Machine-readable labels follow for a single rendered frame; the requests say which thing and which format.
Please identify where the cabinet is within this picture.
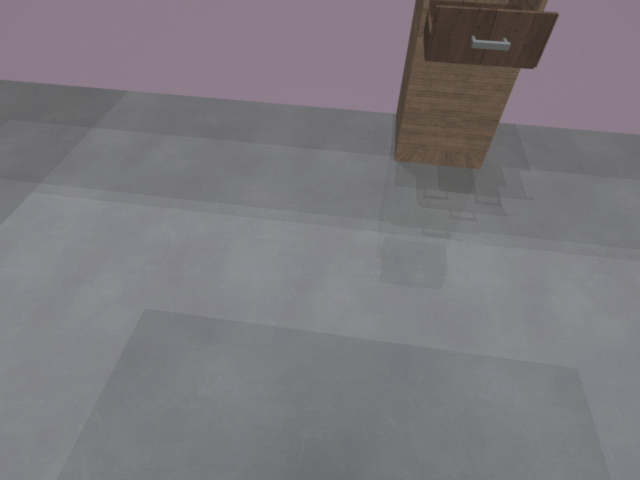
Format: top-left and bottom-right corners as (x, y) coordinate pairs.
(394, 0), (548, 169)

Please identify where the drawer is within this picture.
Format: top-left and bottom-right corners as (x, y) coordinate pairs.
(423, 0), (559, 69)

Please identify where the handle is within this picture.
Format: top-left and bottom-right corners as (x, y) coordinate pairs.
(471, 36), (511, 51)

